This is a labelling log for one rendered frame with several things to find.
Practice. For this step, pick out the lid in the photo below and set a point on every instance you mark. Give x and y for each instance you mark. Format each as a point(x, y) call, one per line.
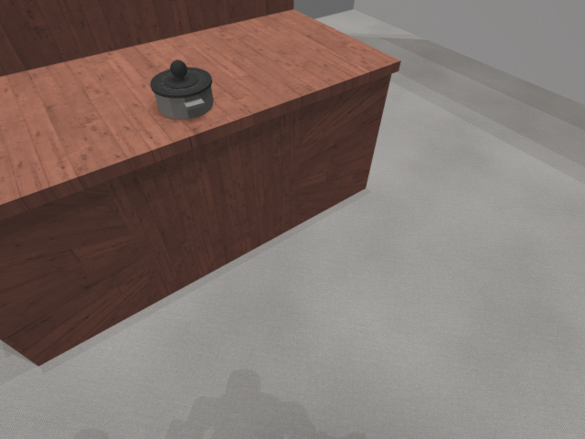
point(167, 85)

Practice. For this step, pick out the table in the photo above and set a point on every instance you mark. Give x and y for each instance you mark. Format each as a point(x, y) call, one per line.
point(107, 206)

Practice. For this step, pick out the knob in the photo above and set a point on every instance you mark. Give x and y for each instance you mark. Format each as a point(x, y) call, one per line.
point(178, 68)

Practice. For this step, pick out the pot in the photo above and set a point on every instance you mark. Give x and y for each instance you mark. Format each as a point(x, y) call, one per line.
point(185, 108)

